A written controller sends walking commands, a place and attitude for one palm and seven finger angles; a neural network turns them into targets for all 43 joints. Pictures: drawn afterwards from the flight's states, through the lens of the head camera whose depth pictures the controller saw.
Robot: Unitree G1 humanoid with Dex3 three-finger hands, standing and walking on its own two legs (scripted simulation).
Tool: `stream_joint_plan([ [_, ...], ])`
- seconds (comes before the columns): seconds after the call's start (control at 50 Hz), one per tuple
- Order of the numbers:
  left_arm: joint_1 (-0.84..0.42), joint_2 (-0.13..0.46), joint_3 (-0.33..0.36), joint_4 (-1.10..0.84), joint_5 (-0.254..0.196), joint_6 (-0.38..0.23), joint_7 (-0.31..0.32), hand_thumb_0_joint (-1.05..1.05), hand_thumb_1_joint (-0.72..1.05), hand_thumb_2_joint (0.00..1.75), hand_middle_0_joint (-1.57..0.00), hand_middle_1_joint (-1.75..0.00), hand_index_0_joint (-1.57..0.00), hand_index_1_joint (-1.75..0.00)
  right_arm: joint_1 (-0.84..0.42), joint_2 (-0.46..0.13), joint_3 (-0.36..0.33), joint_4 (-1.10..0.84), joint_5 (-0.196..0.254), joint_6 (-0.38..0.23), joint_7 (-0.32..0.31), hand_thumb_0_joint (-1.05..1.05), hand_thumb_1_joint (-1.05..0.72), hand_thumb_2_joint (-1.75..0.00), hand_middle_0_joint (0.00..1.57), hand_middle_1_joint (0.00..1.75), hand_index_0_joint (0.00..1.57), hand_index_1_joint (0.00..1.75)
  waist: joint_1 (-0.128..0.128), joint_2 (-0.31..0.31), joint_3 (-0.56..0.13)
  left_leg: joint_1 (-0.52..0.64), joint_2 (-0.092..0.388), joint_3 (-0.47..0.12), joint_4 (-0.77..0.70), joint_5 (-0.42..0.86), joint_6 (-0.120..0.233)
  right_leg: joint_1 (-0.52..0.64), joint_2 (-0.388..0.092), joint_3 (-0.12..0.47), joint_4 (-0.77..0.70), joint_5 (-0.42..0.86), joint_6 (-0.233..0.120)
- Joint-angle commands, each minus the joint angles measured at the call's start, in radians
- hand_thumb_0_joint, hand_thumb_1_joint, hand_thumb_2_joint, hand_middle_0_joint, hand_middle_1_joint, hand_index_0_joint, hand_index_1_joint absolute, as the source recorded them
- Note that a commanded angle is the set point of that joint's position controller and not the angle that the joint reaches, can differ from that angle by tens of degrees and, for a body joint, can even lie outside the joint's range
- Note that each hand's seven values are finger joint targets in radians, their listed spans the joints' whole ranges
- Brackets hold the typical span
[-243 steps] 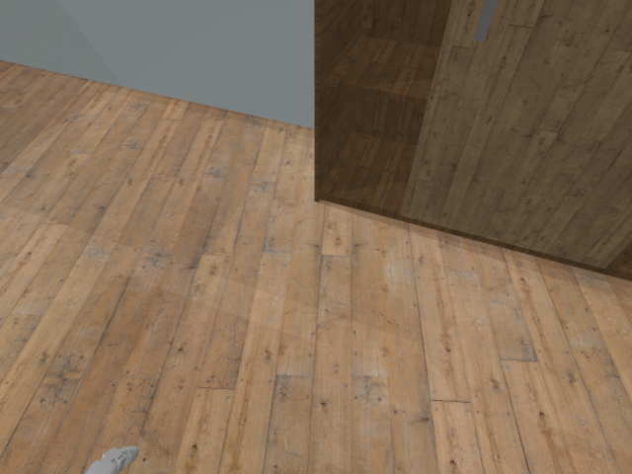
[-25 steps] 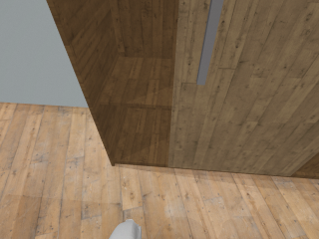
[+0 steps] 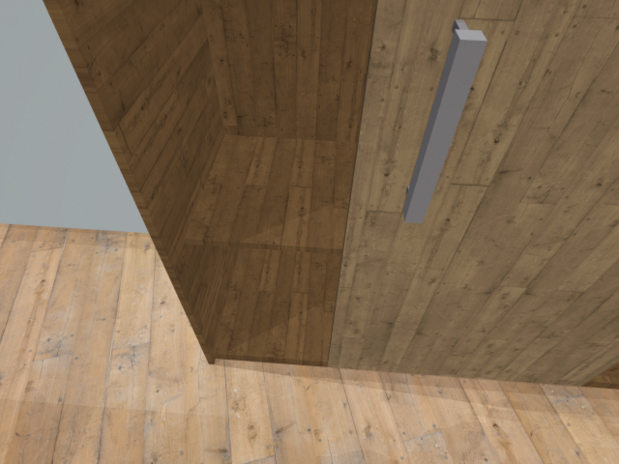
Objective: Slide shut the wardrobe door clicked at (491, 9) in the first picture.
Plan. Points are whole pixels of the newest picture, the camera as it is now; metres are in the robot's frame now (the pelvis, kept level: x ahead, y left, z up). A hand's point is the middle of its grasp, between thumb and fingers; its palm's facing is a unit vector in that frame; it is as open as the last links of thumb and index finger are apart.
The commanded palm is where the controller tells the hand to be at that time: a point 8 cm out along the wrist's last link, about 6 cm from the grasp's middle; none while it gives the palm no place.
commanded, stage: come to a stop and stand still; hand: right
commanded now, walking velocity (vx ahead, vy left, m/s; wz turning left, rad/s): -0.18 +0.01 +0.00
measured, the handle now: (432, 134) +0.50 -0.14 +0.19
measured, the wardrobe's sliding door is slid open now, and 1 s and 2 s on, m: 0.38 0.38 0.38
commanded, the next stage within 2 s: none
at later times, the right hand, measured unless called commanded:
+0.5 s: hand out of the picture -0.01 -0.18 -0.17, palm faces +0.06 +0.96 -0.27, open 7.4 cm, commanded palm none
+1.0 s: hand out of the picture -0.09 -0.19 -0.18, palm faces +0.07 +0.98 -0.16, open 7.4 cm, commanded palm none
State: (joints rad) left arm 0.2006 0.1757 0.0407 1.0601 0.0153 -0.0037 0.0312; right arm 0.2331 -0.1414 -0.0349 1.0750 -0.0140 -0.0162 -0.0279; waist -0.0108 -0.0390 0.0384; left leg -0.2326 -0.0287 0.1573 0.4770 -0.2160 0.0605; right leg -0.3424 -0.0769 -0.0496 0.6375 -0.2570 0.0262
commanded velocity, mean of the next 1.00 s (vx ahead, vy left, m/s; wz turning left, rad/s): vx -0.03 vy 0.02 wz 0.00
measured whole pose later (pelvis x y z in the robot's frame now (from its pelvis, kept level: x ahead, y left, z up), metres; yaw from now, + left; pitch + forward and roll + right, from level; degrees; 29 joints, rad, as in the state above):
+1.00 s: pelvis -0.08 -0.01 +0.00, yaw -1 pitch -3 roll +2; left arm 0.39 0.13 0.00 1.08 0.03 0.02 0.01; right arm 0.37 -0.17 -0.02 1.03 -0.01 0.01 -0.02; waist 0.01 0.02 0.01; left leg -0.25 0.00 0.09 0.52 -0.27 0.02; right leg -0.35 0.00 -0.03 0.52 -0.16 -0.04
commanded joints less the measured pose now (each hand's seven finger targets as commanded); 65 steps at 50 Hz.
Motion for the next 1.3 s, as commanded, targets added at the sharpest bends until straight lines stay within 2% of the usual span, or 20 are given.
stream_joint_plan([
  [0.0,0.124,0.069,0.0,-0.005,-0.003,0.0,0.001,0.0,0.9,0.9,-0.2,-0.3,-0.2,-0.3,0.044,-0.112,-0.021,-0.052,0.007,0.014,-0.012,0.0,-0.9,-0.9,0.2,0.3,0.2,0.3,0.008,-0.016,-0.014,-0.08,0.167,-0.139,-0.027,0.178,-0.006,0.18,-0.104,0.107,-0.22,0.369,-0.042],
  [0.02,0.087,0.096,0.002,-0.021,0.0,0.001,0.004,0.0,0.9,0.9,-0.2,-0.3,-0.2,-0.3,0.056,-0.102,-0.018,-0.054,0.006,0.021,-0.013,0.0,-0.9,-0.9,0.2,0.3,0.2,0.3,-0.011,-0.065,0.008,-0.032,0.126,-0.107,-0.008,0.091,-0.033,0.11,-0.157,0.136,-0.257,0.439,-0.082],
  [0.08,0.008,0.114,0.007,-0.047,0.0,0.006,0.014,0.0,0.9,0.9,-0.2,-0.3,-0.2,-0.3,0.071,-0.107,-0.017,-0.045,0.004,0.038,-0.01,0.0,-0.9,-0.9,0.2,0.3,0.2,0.3,-0.022,-0.178,-0.004,0.02,0.089,-0.088,0.132,-0.111,-0.059,0.07,-0.191,0.173,-0.336,0.475,-0.144],
  [0.16,-0.027,0.14,0.023,-0.068,0.003,0.009,0.019,0.0,0.9,0.9,-0.2,-0.3,-0.2,-0.3,0.099,-0.103,-0.017,-0.046,-0.002,0.047,-0.006,0.0,-0.9,-0.9,0.2,0.3,0.2,0.3,-0.017,-0.129,-0.082,-0.052,0.078,-0.125,0.247,-0.22,-0.058,0.175,-0.218,0.176,-0.311,0.544,-0.199],
  [0.22,-0.018,0.158,0.035,-0.07,0.001,0.014,0.016,0.0,0.9,0.9,-0.2,-0.3,-0.2,-0.3,0.108,-0.104,-0.015,-0.052,-0.003,0.044,-0.005,0.0,-0.9,-0.9,0.2,0.3,0.2,0.3,-0.007,-0.043,-0.132,-0.037,0.07,-0.131,0.194,-0.188,-0.063,0.22,-0.218,0.167,-0.26,0.582,-0.205],
  [0.26,-0.037,0.154,0.038,-0.07,-0.004,0.017,0.012,0.0,0.9,0.9,-0.2,-0.3,-0.2,-0.3,0.14,-0.097,-0.015,-0.047,-0.006,0.038,-0.007,0.0,-0.9,-0.9,0.2,0.3,0.2,0.3,-0.02,-0.013,-0.136,0.021,0.081,-0.141,0.02,-0.034,-0.069,0.196,-0.172,0.135,-0.203,0.467,-0.158],
  [0.28,-0.033,0.133,0.037,-0.069,-0.008,0.018,0.008,0.0,0.9,0.9,-0.2,-0.3,-0.2,-0.3,0.137,-0.116,-0.015,-0.047,-0.01,0.032,-0.009,0.0,-0.9,-0.9,0.2,0.3,0.2,0.3,-0.011,0.055,-0.133,0.037,0.114,-0.199,-0.084,0.125,-0.062,0.178,-0.108,0.094,-0.151,0.357,-0.109],
  [0.3,-0.014,0.16,0.037,-0.13,-0.028,-0.011,0.004,0.0,0.9,0.9,-0.2,-0.3,-0.2,-0.3,0.157,-0.124,0.003,-0.077,-0.021,0.01,-0.043,0.0,-0.9,-0.9,0.2,0.3,0.2,0.3,0.003,0.111,-0.189,0.001,0.165,-0.241,-0.101,0.412,-0.07,0.246,-0.101,0.036,0.006,0.498,-0.057],
  [0.32,-0.001,0.133,0.026,-0.183,-0.015,-0.002,-0.005,0.0,0.9,0.9,-0.2,-0.3,-0.2,-0.3,0.111,-0.186,-0.009,-0.12,-0.014,0.0,-0.041,0.0,-0.9,-0.9,0.2,0.3,0.2,0.3,0.033,0.073,-0.159,0.091,0.223,-0.254,-0.045,0.605,-0.033,0.122,-0.031,0.016,0.014,0.329,-0.037],
  [0.36,0.019,0.064,0.015,-0.153,0.0,0.006,-0.012,0.0,0.9,0.9,-0.2,-0.3,-0.2,-0.3,0.091,-0.153,-0.009,-0.128,-0.007,-0.01,-0.042,0.0,-0.9,-0.9,0.2,0.3,0.2,0.3,0.028,0.296,-0.163,0.153,0.243,-0.257,0.018,0.71,0.025,0.011,0.045,-0.002,0.023,-0.003,-0.049],
  [0.38,0.019,0.057,0.013,-0.169,0.001,0.01,-0.014,0.0,0.9,0.9,-0.2,-0.3,-0.2,-0.3,0.098,-0.141,-0.006,-0.145,-0.01,-0.009,-0.042,0.0,-0.9,-0.9,0.2,0.3,0.2,0.3,0.015,0.31,-0.13,0.142,0.25,-0.257,0.008,0.704,0.044,-0.012,0.055,-0.001,0.05,-0.076,-0.053],
  [0.44,0.036,0.039,0.005,-0.168,-0.001,0.02,-0.019,0.0,0.9,0.9,-0.2,-0.3,-0.2,-0.3,0.082,-0.167,-0.009,-0.173,-0.012,-0.002,-0.035,0.0,-0.9,-0.9,0.2,0.3,0.2,0.3,0.027,0.2,-0.035,0.0,0.242,-0.265,-0.04,0.387,0.065,0.048,0.064,-0.011,-0.008,-0.063,-0.048],
  [0.5,0.068,0.064,-0.003,-0.145,-0.001,0.016,-0.021,0.0,0.9,0.9,-0.2,-0.3,-0.2,-0.3,0.065,-0.155,0.0,-0.178,-0.004,0.006,-0.026,0.0,-0.9,-0.9,0.2,0.3,0.2,0.3,0.037,0.104,0.077,-0.167,0.165,-0.239,-0.09,-0.056,0.019,0.116,0.017,0.041,-0.125,0.031,-0.059],
  [0.54,0.067,0.08,-0.004,-0.141,0.006,0.018,-0.026,0.0,0.9,0.9,-0.2,-0.3,-0.2,-0.3,0.082,-0.154,0.0,-0.179,-0.006,0.015,-0.022,0.0,-0.9,-0.9,0.2,0.3,0.2,0.3,0.019,0.012,0.14,-0.184,0.131,-0.22,-0.117,-0.289,0.005,0.032,-0.004,0.093,-0.19,-0.082,-0.067],
  [0.64,0.118,0.08,-0.007,-0.12,0.013,0.023,-0.025,0.0,0.9,0.9,-0.2,-0.3,-0.2,-0.3,0.113,-0.174,-0.011,-0.169,-0.007,0.019,-0.014,0.0,-0.9,-0.9,0.2,0.3,0.2,0.3,0.018,0.066,0.11,-0.179,0.151,-0.26,-0.189,-0.472,0.007,-0.024,0.029,0.077,-0.164,-0.201,-0.062],
  [0.7,0.174,0.069,-0.011,-0.097,0.015,0.016,-0.024,0.0,0.9,0.9,-0.2,-0.3,-0.2,-0.3,0.09,-0.173,-0.014,-0.172,-0.003,0.02,-0.01,0.0,-0.9,-0.9,0.2,0.3,0.2,0.3,0.036,0.04,0.066,-0.202,0.151,-0.246,-0.172,-0.434,0.011,0.022,0.035,0.076,-0.152,-0.158,-0.064],
  [0.82,0.163,0.086,-0.016,-0.084,0.011,0.0,-0.015,0.0,0.9,0.9,-0.2,-0.3,-0.2,-0.3,0.165,-0.127,-0.003,-0.129,-0.003,0.013,-0.002,0.0,-0.9,-0.9,0.2,0.3,0.2,0.3,-0.009,-0.012,0.029,-0.009,0.091,-0.178,-0.076,-0.299,-0.015,-0.125,-0.027,0.194,-0.322,-0.3,-0.087],
  [0.94,0.191,0.066,-0.021,-0.045,0.006,-0.003,-0.01,0.0,0.9,0.9,-0.2,-0.3,-0.2,-0.3,0.188,-0.098,0.006,-0.083,-0.001,0.007,-0.003,0.0,-0.9,-0.9,0.2,0.3,0.2,0.3,0.001,0.002,0.025,-0.038,0.104,-0.188,-0.091,-0.26,-0.01,-0.068,-0.017,0.181,-0.313,-0.236,-0.08],
  [1.04,0.189,0.071,-0.015,-0.029,0.005,0.004,-0.01,0.0,0.9,0.9,-0.2,-0.3,-0.2,-0.3,0.225,-0.082,0.008,-0.054,-0.006,0.011,-0.005,0.0,-0.9,-0.9,0.2,0.3,0.2,0.3,-0.001,-0.003,0.059,-0.06,0.087,-0.179,-0.082,-0.288,-0.022,-0.088,-0.028,0.203,-0.358,-0.324,-0.083],
  [1.28,0.179,0.043,-0.003,-0.011,0.008,0.025,-0.009,0.0,0.9,0.9,-0.2,-0.3,-0.2,-0.3,0.257,-0.068,-0.003,-0.018,-0.012,0.023,-0.005,0.0,-0.9,-0.9,0.2,0.3,0.2,0.3,0.023,0.087,0.051,-0.207,0.106,-0.228,-0.147,-0.407,-0.012,0.012,0.051,0.111,-0.228,-0.258,-0.056],
])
